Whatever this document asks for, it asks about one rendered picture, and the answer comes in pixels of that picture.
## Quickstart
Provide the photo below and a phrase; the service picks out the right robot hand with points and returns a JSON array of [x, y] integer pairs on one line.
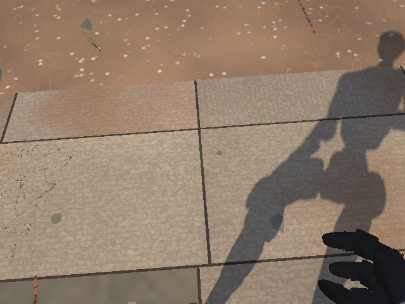
[[385, 277]]

